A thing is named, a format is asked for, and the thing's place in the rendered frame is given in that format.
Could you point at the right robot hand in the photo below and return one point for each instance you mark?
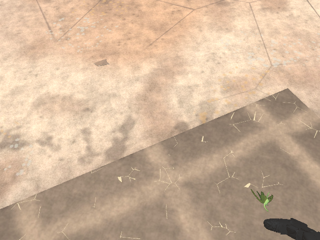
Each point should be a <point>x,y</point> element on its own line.
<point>291,227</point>

